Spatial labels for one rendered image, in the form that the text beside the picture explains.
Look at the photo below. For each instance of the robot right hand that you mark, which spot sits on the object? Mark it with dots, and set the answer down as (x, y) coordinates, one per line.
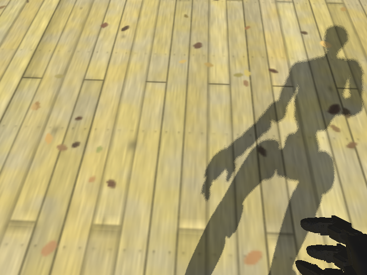
(352, 259)

